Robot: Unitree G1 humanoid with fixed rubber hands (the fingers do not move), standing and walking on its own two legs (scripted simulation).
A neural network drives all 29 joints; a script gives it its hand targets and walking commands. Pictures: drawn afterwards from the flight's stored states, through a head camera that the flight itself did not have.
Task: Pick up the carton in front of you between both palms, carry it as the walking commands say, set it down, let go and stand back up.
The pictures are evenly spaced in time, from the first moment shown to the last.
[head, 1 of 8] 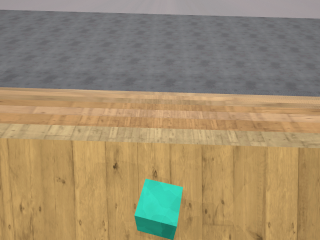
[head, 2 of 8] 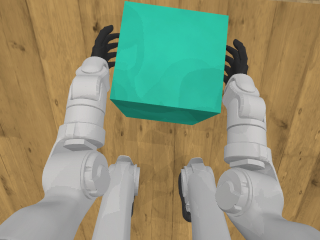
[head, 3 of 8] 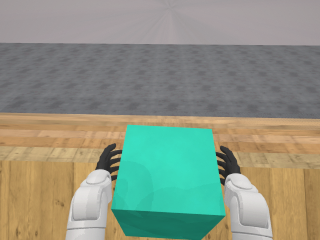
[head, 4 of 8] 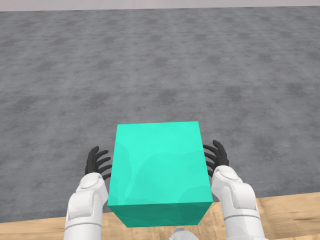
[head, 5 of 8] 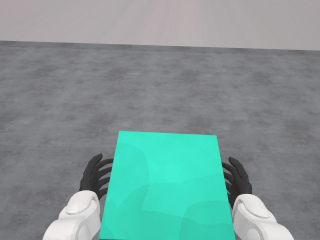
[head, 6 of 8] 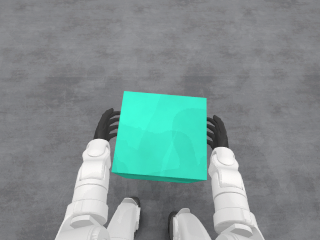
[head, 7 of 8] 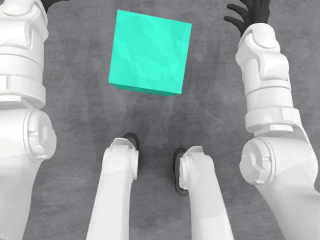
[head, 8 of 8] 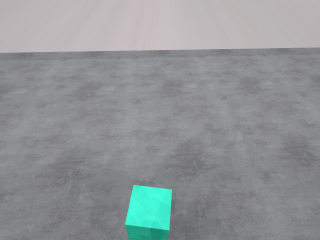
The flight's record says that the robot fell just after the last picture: no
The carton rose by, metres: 0.69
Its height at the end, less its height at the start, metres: -1.28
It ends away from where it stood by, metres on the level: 5.50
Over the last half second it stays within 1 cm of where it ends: yes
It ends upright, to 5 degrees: yes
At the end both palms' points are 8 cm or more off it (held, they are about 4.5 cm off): yes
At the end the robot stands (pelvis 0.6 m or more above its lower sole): yes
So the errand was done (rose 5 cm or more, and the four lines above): yes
